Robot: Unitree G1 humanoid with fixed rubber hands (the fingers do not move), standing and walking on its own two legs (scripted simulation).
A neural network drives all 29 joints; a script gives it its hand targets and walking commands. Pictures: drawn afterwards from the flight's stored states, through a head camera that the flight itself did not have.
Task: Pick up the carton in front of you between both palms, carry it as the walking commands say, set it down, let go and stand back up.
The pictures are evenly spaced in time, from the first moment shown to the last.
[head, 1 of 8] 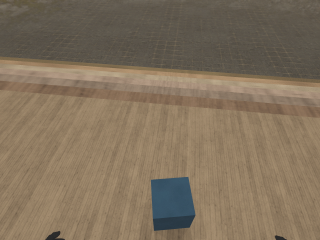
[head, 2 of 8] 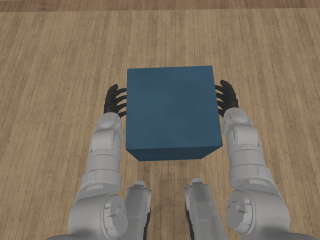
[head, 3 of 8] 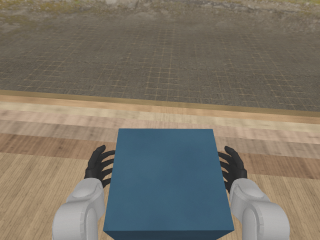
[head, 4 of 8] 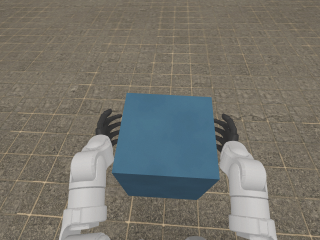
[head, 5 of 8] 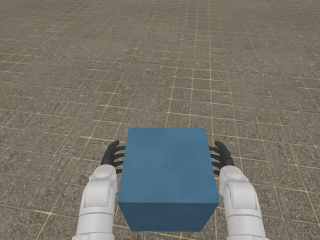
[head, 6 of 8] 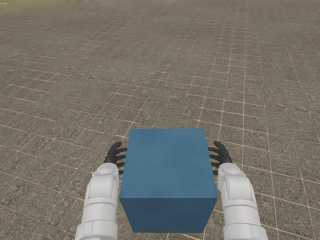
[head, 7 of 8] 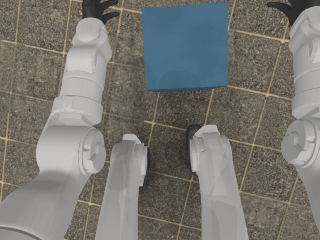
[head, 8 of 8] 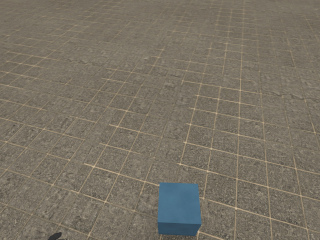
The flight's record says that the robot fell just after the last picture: no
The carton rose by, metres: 0.68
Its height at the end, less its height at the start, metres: -0.84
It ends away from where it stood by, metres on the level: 5.04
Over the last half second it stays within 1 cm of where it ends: yes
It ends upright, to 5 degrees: yes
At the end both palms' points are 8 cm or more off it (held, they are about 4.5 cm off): yes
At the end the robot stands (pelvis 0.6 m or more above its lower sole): yes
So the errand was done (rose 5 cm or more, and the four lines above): yes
